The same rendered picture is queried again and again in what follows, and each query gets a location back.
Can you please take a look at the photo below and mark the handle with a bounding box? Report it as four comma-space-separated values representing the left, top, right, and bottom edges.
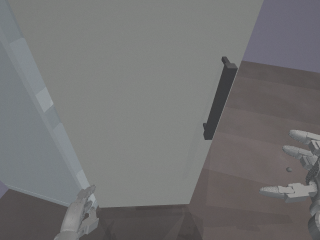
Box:
203, 56, 238, 140

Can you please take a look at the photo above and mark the robot right forearm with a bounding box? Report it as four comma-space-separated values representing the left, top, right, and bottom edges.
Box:
308, 199, 320, 240

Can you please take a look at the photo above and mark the fridge door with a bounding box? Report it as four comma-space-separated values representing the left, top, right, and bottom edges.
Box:
8, 0, 264, 208

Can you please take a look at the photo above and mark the robot left hand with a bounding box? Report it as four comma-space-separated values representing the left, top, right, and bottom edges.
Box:
60, 185, 99, 238

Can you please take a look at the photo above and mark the robot left forearm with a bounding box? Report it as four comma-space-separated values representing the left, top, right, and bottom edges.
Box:
54, 230, 79, 240

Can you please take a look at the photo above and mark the robot right hand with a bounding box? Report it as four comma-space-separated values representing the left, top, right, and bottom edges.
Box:
259, 129, 320, 203

